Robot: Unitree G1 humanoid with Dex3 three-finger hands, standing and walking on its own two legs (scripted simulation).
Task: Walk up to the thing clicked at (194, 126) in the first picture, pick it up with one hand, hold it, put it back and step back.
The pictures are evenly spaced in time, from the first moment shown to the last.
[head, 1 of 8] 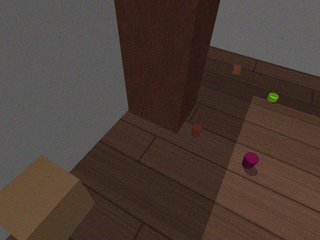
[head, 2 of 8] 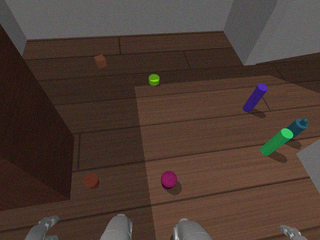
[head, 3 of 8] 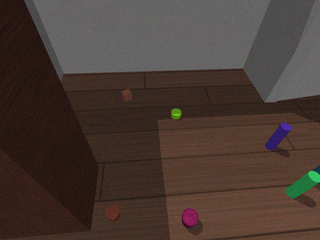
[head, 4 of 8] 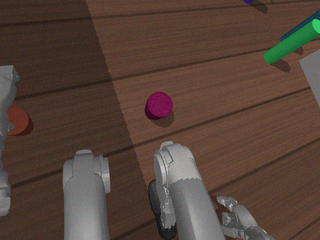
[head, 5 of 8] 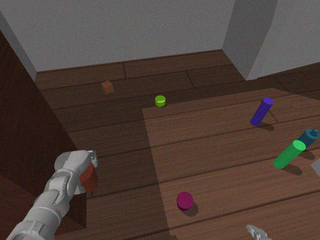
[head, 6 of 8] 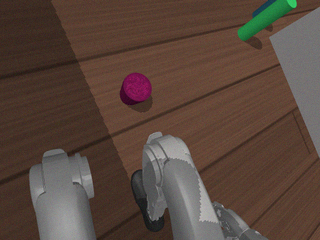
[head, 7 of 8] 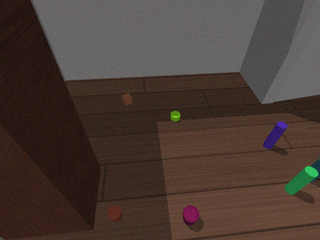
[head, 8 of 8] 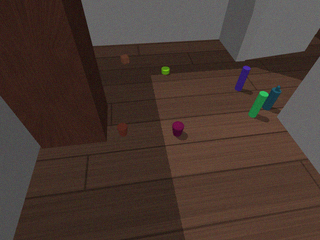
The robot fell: no
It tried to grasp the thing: yes
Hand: left
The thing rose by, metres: 0.65
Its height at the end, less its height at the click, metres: +0.00
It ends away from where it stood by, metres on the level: 0.01
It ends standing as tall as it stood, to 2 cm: yes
